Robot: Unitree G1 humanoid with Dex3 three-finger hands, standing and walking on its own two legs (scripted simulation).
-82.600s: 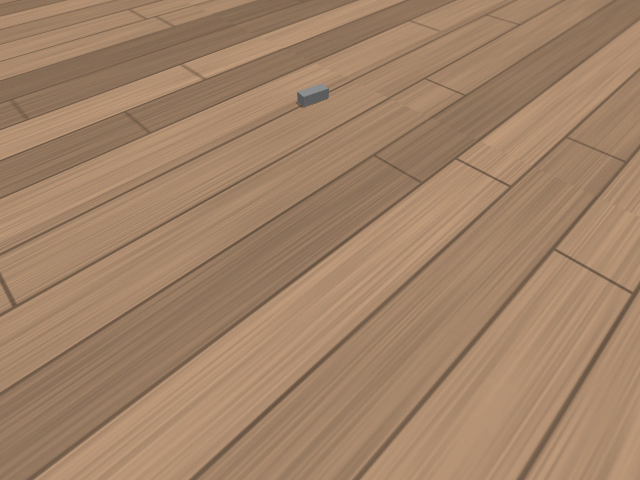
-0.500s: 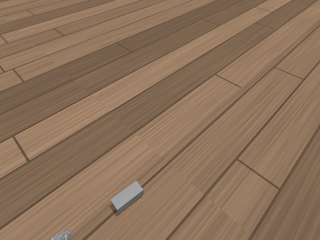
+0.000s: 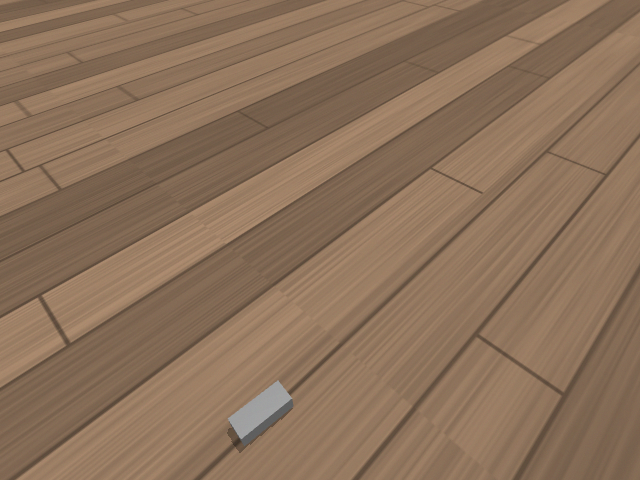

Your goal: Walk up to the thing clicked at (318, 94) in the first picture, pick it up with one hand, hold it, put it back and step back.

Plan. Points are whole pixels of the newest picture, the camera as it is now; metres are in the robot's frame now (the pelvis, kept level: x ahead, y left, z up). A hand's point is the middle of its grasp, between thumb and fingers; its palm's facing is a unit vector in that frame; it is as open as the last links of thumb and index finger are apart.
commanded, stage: stand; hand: left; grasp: from above
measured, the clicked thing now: (261, 412) +0.49 +0.21 -0.75
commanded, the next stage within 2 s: step back in 1.74 s
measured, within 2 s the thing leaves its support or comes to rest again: neither
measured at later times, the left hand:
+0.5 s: hand out of the picture +0.05 +0.23 -0.16, palm faces +0.02 -0.94 -0.34, open 7.4 cm
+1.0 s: hand out of the picture +0.09 +0.23 -0.15, palm faces +0.00 -0.94 -0.34, open 7.4 cm
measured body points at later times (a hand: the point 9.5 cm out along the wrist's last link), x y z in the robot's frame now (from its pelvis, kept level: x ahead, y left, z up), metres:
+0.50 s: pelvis -0.01 -0.01 +0.00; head -0.01 -0.02 +0.45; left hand +0.05 +0.28 -0.13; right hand +0.04 -0.30 -0.14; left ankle -0.02 +0.12 -0.74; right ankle +0.02 -0.13 -0.74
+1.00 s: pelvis +0.01 -0.01 +0.00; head +0.02 -0.03 +0.45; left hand +0.09 +0.28 -0.13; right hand +0.07 -0.31 -0.14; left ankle -0.02 +0.12 -0.74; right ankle +0.03 -0.13 -0.74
